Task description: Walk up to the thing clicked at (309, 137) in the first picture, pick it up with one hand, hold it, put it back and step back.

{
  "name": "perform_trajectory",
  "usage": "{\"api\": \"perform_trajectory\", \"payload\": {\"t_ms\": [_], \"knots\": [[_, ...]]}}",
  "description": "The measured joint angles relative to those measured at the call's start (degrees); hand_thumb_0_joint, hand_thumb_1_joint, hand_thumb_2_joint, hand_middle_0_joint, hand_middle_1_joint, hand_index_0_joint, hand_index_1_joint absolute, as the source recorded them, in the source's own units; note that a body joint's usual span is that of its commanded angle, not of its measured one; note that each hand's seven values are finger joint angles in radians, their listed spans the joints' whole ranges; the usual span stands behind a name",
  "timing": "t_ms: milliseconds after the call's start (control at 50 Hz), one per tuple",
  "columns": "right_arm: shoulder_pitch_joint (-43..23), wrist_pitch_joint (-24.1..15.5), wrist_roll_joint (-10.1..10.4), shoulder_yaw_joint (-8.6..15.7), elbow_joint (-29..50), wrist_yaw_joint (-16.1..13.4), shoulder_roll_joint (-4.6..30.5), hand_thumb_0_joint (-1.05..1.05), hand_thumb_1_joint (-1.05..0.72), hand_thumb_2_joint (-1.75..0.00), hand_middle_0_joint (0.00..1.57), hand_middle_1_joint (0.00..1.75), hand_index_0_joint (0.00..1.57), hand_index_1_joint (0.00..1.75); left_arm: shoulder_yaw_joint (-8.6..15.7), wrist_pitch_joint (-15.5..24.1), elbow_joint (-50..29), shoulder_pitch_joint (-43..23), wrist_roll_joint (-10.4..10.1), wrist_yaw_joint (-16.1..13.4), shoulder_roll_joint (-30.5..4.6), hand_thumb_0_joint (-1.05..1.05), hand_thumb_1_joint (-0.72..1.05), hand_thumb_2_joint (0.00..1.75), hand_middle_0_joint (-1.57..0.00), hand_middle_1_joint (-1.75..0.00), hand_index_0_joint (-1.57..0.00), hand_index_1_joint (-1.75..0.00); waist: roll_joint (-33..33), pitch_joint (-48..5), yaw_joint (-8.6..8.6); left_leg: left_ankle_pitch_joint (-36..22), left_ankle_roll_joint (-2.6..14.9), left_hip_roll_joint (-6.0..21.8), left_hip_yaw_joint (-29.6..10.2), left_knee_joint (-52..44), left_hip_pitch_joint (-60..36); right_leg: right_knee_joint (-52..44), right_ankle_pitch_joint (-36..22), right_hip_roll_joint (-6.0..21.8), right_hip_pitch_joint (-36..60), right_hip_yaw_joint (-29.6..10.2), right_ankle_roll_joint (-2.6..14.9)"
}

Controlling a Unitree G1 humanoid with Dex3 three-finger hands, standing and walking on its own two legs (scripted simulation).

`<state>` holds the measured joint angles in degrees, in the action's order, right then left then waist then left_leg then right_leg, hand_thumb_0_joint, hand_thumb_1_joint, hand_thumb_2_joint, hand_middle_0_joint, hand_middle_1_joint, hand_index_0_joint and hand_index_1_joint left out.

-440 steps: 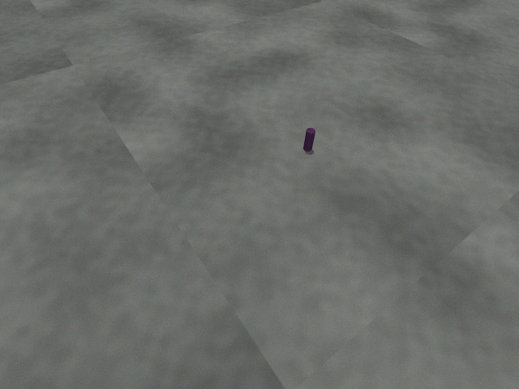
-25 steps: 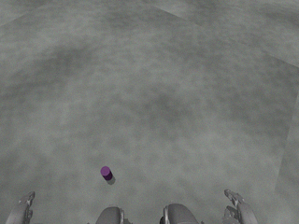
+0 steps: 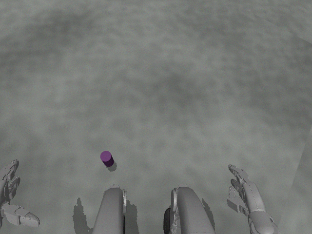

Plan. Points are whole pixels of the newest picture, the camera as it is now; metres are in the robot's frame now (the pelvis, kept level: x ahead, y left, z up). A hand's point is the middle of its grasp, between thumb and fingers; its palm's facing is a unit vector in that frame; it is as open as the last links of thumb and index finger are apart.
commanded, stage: go down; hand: left
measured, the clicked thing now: (107, 159) +0.40 +0.19 -0.55
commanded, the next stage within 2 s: approach in 1.98 s
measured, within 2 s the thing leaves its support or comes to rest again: neither
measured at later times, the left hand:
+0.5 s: hand (32, 172) +0.28 +0.36 -0.19, palm faces +0.12 -0.98 -0.16, open 17.5 cm
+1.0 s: hand (34, 164) +0.31 +0.37 -0.22, palm faces +0.11 -0.99 -0.12, open 17.6 cm
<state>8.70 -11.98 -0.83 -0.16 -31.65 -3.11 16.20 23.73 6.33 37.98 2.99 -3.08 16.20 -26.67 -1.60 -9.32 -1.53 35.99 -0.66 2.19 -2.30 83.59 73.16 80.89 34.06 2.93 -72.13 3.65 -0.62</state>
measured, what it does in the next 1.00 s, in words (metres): lowers itself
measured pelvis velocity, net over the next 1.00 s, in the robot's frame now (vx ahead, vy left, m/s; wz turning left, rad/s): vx -0.06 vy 0.00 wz -0.06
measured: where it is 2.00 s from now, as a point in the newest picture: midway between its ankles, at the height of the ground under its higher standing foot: outside the picture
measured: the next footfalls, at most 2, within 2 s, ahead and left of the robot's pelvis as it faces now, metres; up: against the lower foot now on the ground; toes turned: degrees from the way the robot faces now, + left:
none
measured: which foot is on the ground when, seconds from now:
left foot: down 0.00-1.00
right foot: down 0.00-1.00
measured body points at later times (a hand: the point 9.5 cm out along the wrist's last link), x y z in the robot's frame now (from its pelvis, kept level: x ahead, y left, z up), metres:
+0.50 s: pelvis -0.05 +0.00 -0.14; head +0.15 +0.03 +0.26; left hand +0.27 +0.41 -0.17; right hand +0.11 -0.28 -0.25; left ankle +0.02 +0.12 -0.58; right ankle +0.03 -0.13 -0.58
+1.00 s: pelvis -0.06 +0.00 -0.20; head +0.15 +0.05 +0.19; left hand +0.30 +0.43 -0.21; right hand +0.11 -0.28 -0.30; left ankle +0.02 +0.12 -0.58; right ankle +0.03 -0.13 -0.58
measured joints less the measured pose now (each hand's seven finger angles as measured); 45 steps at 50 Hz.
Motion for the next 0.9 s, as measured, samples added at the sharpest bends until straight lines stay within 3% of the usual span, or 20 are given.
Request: {"api": "perform_trajectory", "payload": {"t_ms": [140, 360, 580, 900], "knots": [[-1.9, 1.01, -0.38, -0.06, -2.81, 0.71, 1.21, 0.01, -0.89, -0.89, 0.2, 0.3, 0.2, 0.3, 5.67, 7.3, 5.51, -7.73, -2.54, 6.52, -3.5, -0.01, -0.58, 0.0, -0.09, -0.04, -0.08, -0.04, 0.24, -0.54, -0.26, 2.88, -0.15, 0.18, -0.43, 11.99, 13.34, 11.89, 2.63, -0.08, -13.5, -0.35, 0.26], [-2.17, 1.35, -0.64, -1.2, -6.1, 0.62, 1.48, 0.01, -0.88, -0.89, 0.2, 0.3, 0.2, 0.3, 12.43, 12.1, 11.88, -16.81, -5.04, 13.57, -8.41, -0.01, -0.55, 0.04, -0.06, -0.05, -0.06, -0.05, 0.23, 0.34, -0.26, 3.34, -0.57, -0.05, -1.72, 22.84, 26.67, 22.58, 3.13, 0.08, -26.63, 0.11, 0.89], [-2.42, 0.91, -0.56, -2.35, -6.95, 0.49, 2.98, 0.01, -0.87, -0.89, 0.2, 0.3, 0.2, 0.3, 15.86, 13.34, 15.58, -22.65, -6.35, 18.43, -12.88, -0.01, -0.54, 0.07, -0.04, -0.07, -0.05, -0.07, 0.36, 0.85, -1.35, 3.9, -0.61, -0.01, -2.74, 30.59, 34.66, 29.61, 3.2, -0.1, -34.31, 0.51, 0.99], [-3.62, 0.31, -1.01, -3.4, -6.65, 0.7, 4.11, 0.01, -0.88, -0.89, 0.2, 0.3, 0.2, 0.3, 18.42, 13.71, 17.32, -27.56, -7.37, 21.66, -16.41, -0.01, -0.57, 0.08, -0.04, -0.09, -0.04, -0.09, -0.1, 1.95, -1.7, 4.33, -0.34, -0.46, -3.51, 38.02, 41.37, 36.41, 3.44, 0.11, -40.54, 0.64, 0.72]]}}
